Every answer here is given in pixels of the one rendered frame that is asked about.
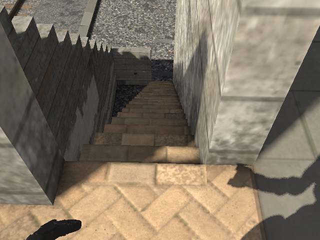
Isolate robot left hand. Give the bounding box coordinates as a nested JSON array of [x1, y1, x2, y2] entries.
[[24, 219, 82, 240]]

